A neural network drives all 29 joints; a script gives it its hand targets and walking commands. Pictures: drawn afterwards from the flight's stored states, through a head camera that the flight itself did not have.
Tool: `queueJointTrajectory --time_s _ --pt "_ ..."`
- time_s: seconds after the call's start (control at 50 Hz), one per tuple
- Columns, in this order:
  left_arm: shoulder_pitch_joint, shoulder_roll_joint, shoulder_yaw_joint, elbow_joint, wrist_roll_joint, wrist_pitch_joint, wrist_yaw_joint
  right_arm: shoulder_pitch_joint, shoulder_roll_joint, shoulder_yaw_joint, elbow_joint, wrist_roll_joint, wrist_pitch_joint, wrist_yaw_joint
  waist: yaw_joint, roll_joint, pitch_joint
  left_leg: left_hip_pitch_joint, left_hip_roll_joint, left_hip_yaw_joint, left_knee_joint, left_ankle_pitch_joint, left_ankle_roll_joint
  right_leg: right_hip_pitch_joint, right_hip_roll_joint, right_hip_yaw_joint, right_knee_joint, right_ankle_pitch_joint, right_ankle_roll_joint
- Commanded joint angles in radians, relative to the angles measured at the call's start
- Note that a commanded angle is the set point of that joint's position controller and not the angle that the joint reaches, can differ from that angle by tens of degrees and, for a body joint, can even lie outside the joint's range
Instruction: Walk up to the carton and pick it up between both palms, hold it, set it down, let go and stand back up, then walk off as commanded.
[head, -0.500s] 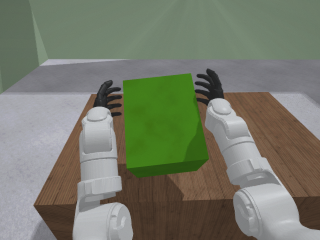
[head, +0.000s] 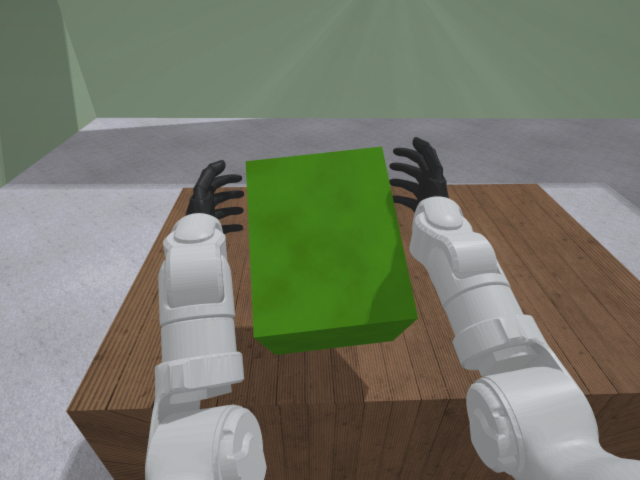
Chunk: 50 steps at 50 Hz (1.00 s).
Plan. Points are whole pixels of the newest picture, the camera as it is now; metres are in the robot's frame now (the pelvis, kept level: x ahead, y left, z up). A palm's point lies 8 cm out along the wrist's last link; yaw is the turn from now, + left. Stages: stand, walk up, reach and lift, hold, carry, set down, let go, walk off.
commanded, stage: hold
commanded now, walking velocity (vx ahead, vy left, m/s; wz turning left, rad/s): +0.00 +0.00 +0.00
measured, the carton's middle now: (325, 258) +0.41 -0.01 +0.13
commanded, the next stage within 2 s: set down in 0.86 s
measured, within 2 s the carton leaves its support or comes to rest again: neither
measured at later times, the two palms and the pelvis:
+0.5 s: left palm (204, 224) +0.36 +0.14 +0.23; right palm (429, 202) +0.37 -0.13 +0.24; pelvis +0.00 +0.00 +0.00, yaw +0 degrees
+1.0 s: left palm (200, 215) +0.35 +0.14 +0.24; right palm (430, 192) +0.37 -0.13 +0.26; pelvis +0.00 +0.00 +0.00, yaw +0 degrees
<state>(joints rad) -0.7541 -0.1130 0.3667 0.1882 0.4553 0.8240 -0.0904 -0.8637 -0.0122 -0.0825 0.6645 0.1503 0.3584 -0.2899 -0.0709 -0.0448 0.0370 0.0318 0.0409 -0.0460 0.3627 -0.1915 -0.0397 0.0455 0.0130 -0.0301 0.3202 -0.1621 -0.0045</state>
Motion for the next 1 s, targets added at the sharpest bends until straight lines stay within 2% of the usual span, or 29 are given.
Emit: queueJointTrajectory --time_s 0.0,0.84,0.86,0.88,0.9,0.94,0.98 --pt "-0.627 -0.351 -0.319 -0.039 -0.135 -0.071 -0.172 -0.659 0.530 0.241 -0.219 0.090 -0.017 0.169 -0.020 0.001 -0.236 -0.085 -0.096 0.121 -0.114 0.112 0.047 0.143 0.048 -0.056 -0.062 0.035 0.044" --pt "-0.632 -0.355 -0.323 -0.046 -0.138 -0.072 -0.170 -0.667 0.524 0.240 -0.224 0.089 -0.022 0.171 -0.022 0.001 -0.242 -0.084 -0.094 0.121 -0.115 0.114 0.045 0.149 0.048 -0.057 -0.058 0.039 0.042" --pt "-0.594 -0.447 -0.446 -0.231 -0.184 -0.082 -0.144 -0.669 0.579 0.375 -0.393 0.168 -0.051 0.170 -0.033 0.021 -0.397 -0.022 -0.105 0.109 -0.089 0.262 0.052 0.247 0.079 -0.082 0.007 0.155 0.073" --pt "-0.550 -0.425 -0.437 -0.222 -0.180 -0.069 -0.140 -0.652 0.555 0.390 -0.378 0.186 -0.027 0.153 -0.033 0.007 -0.368 -0.027 -0.108 0.107 -0.079 0.283 0.052 0.265 0.076 -0.067 -0.001 0.187 0.074" --pt "-0.567 -0.423 -0.447 -0.242 -0.187 -0.063 -0.139 -0.658 0.541 0.388 -0.391 0.197 -0.018 0.144 -0.052 0.006 -0.372 -0.019 -0.109 0.101 -0.077 0.281 0.050 0.272 0.075 -0.068 -0.002 0.197 0.074" --pt "-0.580 -0.404 -0.417 -0.201 -0.173 -0.055 -0.141 -0.676 0.523 0.363 -0.372 0.179 -0.014 0.134 -0.058 -0.001 -0.313 -0.044 -0.105 0.098 -0.088 0.227 0.051 0.239 0.063 -0.069 -0.015 0.159 0.075" --pt "-0.557 -0.379 -0.345 -0.090 -0.138 -0.047 -0.157 -0.666 0.506 0.305 -0.329 0.122 -0.017 0.136 -0.052 -0.020 -0.222 -0.079 -0.097 0.105 -0.116 0.120 0.059 0.185 0.051 -0.069 -0.043 0.062 0.073"
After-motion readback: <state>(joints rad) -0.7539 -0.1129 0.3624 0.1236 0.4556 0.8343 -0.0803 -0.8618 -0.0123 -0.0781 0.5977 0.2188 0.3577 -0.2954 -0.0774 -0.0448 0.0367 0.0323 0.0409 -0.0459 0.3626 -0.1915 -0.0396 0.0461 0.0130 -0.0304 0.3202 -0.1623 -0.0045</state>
